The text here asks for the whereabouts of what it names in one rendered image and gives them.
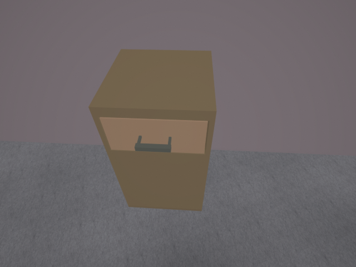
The cabinet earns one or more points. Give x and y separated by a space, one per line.
167 85

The drawer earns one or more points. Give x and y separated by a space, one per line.
187 136

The handle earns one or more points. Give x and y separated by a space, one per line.
153 147

